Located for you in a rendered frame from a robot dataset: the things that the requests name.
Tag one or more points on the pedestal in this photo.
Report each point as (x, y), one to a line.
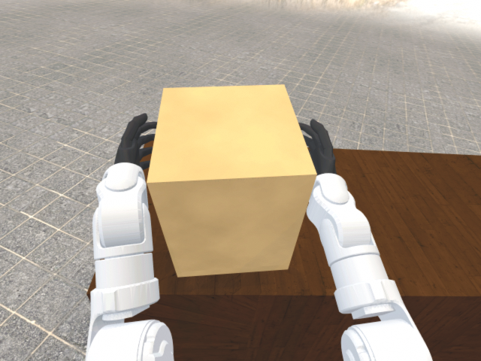
(424, 210)

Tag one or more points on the robot right hand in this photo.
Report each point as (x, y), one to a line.
(321, 149)

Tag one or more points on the robot right forearm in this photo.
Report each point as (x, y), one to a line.
(363, 288)

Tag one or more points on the robot right upper arm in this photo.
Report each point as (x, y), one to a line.
(388, 340)

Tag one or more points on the robot left hand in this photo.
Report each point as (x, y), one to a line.
(131, 142)

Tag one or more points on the carton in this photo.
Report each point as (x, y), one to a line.
(230, 177)

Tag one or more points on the robot left forearm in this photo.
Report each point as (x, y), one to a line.
(122, 238)

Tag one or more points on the robot left upper arm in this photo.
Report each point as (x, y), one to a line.
(146, 340)

